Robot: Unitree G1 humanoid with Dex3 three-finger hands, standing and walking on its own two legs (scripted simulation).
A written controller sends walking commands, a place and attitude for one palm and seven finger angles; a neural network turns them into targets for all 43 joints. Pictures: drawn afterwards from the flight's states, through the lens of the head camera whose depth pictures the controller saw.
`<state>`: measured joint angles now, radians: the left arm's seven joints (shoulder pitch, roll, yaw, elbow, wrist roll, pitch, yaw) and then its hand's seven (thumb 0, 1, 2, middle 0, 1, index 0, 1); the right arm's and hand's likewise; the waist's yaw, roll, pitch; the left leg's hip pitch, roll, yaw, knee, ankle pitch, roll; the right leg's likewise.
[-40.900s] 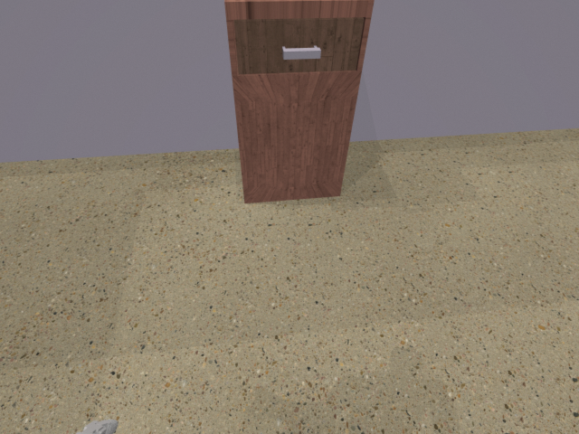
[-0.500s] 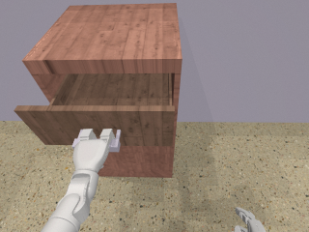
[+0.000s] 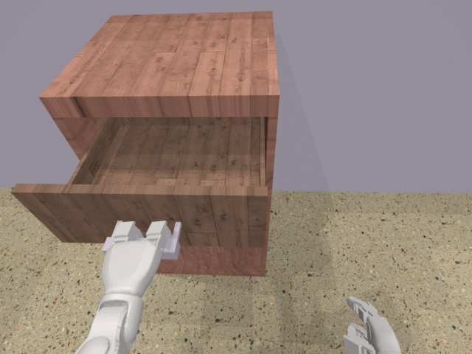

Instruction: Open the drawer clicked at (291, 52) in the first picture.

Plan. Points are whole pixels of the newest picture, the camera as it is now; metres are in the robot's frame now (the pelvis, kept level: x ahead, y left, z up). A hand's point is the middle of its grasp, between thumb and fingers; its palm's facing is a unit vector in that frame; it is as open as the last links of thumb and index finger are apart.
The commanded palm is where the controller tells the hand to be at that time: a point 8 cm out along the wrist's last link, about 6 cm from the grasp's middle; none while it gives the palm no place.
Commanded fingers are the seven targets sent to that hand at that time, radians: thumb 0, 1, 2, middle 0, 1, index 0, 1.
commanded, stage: pull the drawer open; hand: left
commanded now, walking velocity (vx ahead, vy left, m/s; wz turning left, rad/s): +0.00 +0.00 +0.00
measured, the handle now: (145, 237) +0.32 +0.20 +0.01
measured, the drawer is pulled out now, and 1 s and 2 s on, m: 0.21 0.30 0.30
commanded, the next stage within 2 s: open the thumb to release the handle in 0.96 s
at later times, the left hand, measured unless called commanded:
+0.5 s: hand (137, 311) +0.20 +0.18 -0.01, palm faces +0.02 -0.12 -0.99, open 6.4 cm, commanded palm +0.15 +0.18 +0.05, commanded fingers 0.00 0.90 0.90 -0.40 -1.35 -0.40 -1.35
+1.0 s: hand (132, 333) +0.16 +0.18 -0.01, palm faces +0.00 -0.15 -0.99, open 6.4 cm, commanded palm +0.10 +0.18 +0.05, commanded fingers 0.00 0.90 0.90 -0.40 -1.35 -0.40 -1.35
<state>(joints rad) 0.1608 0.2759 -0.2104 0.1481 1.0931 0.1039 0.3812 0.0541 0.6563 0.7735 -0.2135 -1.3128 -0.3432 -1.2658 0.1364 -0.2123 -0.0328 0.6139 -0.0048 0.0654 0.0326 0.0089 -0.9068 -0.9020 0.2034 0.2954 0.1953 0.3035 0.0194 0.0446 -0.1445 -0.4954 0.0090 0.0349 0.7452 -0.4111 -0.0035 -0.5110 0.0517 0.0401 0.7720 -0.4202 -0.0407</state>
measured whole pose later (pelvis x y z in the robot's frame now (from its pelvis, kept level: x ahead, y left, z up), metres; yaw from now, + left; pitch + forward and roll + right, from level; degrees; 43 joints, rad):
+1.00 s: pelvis -0.01 -0.01 -0.01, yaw -1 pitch +9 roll +1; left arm 0.57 0.29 -0.16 -0.16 1.10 0.02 0.45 0.07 0.66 0.76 -0.20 -1.31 -0.36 -1.28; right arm 0.13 -0.21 -0.01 0.56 -0.03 0.04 0.08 0.01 -0.91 -0.90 0.20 0.30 0.19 0.30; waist 0.04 0.04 -0.14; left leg -0.55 0.02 0.05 0.85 -0.45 -0.01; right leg -0.58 0.07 0.05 0.89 -0.46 -0.05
